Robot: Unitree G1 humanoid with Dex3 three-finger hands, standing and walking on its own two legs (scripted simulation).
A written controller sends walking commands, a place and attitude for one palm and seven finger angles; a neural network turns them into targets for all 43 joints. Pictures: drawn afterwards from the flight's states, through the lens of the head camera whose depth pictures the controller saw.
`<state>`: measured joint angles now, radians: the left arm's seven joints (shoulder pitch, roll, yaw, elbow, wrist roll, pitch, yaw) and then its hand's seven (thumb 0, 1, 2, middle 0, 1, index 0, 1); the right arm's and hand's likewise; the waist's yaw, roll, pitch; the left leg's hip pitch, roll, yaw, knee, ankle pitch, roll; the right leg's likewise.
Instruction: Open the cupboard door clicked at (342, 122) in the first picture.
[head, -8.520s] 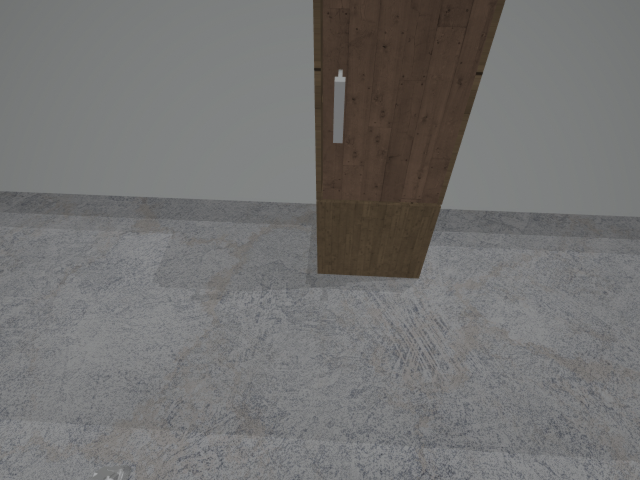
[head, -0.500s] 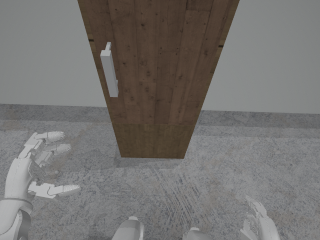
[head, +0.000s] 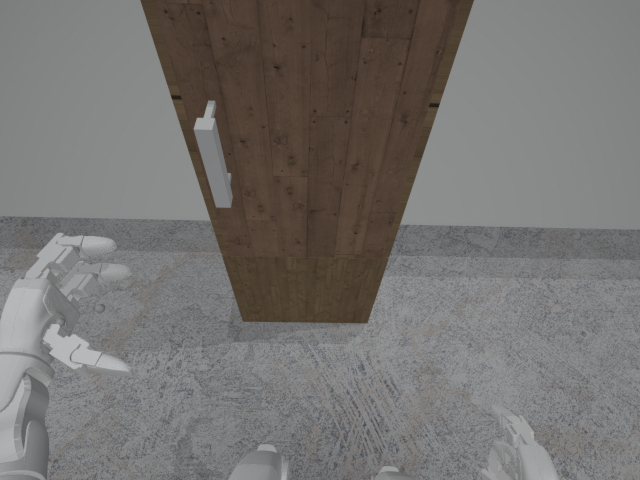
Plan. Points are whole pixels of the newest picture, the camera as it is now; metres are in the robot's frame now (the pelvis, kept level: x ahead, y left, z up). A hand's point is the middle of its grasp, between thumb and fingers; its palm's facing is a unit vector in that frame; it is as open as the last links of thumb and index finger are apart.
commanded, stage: raise the hand with hooked fingers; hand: left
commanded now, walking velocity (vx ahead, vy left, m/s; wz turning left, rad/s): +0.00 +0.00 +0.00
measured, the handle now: (217, 156) +0.56 +0.20 +0.04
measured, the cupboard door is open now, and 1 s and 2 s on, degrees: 0 0 0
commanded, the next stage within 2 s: move the hooked fingers beside the handle in 0.52 s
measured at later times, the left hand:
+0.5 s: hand (118, 300) +0.30 +0.25 +0.07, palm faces +0.07 -1.00 -0.03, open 14.0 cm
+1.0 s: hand (132, 266) +0.34 +0.25 +0.07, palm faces +0.05 -1.00 +0.00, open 14.0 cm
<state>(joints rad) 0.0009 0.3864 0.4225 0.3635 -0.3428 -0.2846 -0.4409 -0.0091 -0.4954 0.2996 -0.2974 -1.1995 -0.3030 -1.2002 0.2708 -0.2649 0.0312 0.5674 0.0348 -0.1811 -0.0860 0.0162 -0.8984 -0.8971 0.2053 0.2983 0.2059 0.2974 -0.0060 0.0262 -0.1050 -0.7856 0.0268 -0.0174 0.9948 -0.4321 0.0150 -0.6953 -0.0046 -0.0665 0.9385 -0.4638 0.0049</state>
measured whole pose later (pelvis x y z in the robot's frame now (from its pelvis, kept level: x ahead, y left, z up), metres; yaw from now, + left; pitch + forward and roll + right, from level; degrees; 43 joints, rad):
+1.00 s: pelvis -0.01 -0.01 +0.00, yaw -1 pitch +13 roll -2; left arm -0.25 0.40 0.43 0.62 -0.30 -0.32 -0.44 -0.01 -0.50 0.30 -0.30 -1.20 -0.30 -1.20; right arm 0.28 -0.26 0.03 0.59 0.04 -0.12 -0.09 0.02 -0.90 -0.90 0.20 0.30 0.21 0.30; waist -0.03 0.02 -0.11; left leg -0.80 0.04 0.00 0.98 -0.42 0.01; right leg -0.72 0.00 -0.05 0.94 -0.45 0.00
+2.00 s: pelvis -0.01 +0.00 -0.02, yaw -3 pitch +21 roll -3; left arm -0.79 0.63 0.52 1.15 -0.13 -0.39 -0.39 -0.01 -0.50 0.30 -0.30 -1.20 -0.30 -1.20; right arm 0.36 -0.27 0.03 0.63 0.01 0.04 -0.06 0.01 -0.90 -0.90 0.20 0.30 0.21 0.30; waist -0.14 0.02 -0.11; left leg -1.01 0.06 0.00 1.09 -0.45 0.01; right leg -0.94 0.03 -0.04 1.03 -0.46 0.00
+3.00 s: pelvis -0.01 +0.01 -0.03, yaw -4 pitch +24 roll -5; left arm -0.88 0.71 0.54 1.20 -0.11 -0.38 -0.40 -0.01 -0.50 0.30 -0.30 -1.20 -0.30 -1.20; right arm 0.35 -0.27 0.06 0.61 -0.01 0.07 -0.05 0.01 -0.90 -0.90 0.21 0.30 0.21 0.30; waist -0.17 0.02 -0.10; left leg -1.09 0.06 -0.02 1.14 -0.47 0.03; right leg -0.99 0.03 -0.06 1.04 -0.46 0.02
